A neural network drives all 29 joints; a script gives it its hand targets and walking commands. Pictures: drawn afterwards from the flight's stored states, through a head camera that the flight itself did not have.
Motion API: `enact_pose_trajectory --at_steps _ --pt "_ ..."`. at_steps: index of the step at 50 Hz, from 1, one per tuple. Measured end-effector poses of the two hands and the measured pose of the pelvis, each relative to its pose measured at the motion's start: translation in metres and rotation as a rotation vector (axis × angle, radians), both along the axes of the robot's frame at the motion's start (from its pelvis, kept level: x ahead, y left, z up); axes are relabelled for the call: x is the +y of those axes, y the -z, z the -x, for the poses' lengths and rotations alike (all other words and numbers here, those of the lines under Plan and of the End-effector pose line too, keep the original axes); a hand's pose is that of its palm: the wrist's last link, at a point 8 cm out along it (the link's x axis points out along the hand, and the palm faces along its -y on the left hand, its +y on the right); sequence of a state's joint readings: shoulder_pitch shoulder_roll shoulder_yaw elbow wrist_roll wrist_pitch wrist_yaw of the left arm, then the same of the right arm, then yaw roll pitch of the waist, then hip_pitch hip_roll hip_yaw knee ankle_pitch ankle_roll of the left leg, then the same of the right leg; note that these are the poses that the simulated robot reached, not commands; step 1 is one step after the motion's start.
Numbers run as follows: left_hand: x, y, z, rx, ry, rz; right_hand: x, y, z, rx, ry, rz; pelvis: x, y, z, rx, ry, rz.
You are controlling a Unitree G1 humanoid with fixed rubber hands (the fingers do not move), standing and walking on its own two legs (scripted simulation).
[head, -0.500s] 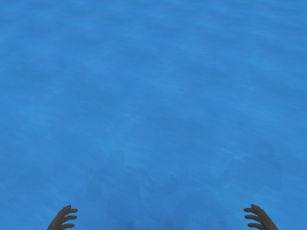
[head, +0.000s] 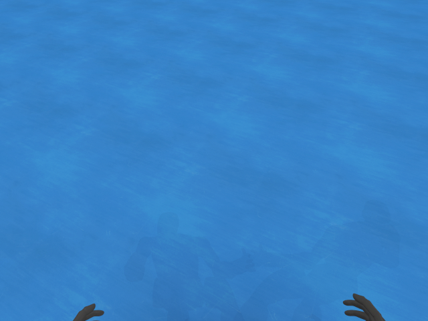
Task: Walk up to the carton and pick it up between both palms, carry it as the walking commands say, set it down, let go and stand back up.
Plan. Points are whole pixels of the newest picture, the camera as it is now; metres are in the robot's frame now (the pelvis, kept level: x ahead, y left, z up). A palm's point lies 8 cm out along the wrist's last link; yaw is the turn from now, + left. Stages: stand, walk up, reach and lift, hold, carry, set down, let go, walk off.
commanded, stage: stand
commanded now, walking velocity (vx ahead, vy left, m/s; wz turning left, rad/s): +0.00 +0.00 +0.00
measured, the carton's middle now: out of the picture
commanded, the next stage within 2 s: walk up in 1.44 s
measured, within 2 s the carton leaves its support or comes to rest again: neither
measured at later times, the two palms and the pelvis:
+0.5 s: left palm out of the picture +0.10 +0.28 -0.09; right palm out of the picture +0.10 -0.30 -0.10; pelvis +0.00 -0.01 +0.01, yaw +0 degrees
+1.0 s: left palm out of the picture +0.07 +0.28 -0.10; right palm out of the picture +0.07 -0.30 -0.10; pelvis -0.01 -0.01 +0.01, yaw +0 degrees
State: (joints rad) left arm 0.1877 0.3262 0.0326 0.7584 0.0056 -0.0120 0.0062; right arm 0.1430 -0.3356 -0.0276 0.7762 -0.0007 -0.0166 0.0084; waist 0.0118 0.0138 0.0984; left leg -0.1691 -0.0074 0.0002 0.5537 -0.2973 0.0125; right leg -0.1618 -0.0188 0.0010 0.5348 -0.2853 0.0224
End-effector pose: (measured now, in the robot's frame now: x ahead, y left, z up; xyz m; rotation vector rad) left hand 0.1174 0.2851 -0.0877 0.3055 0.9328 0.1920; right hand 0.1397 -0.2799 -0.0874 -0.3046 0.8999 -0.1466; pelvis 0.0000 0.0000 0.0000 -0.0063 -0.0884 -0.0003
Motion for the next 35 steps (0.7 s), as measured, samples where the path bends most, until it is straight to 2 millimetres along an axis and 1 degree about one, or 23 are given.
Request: enact_pose_trajectory --at_steps 12,20,26,35 --pt "-0.003 0.001 0.004 0.036 -0.002 -0.003 -0.012 0.005 0.021 0.085 0.032 0.008 -0.004 -0.005 0.000 0.000 -0.001 -0.003" --pt "0.000 0.003 0.013 0.083 -0.012 -0.013 -0.016 0.008 0.035 0.121 0.058 0.010 -0.006 -0.008 0.001 0.001 0.002 -0.003" --pt "-0.002 0.004 0.017 0.099 -0.018 -0.009 -0.018 0.010 0.046 0.154 0.071 0.009 -0.008 -0.010 0.003 0.000 0.006 -0.003" --pt "-0.003 0.007 0.029 0.135 -0.032 -0.009 -0.021 0.013 0.059 0.186 0.089 0.008 -0.009 -0.012 0.006 0.005 0.006 -0.005"
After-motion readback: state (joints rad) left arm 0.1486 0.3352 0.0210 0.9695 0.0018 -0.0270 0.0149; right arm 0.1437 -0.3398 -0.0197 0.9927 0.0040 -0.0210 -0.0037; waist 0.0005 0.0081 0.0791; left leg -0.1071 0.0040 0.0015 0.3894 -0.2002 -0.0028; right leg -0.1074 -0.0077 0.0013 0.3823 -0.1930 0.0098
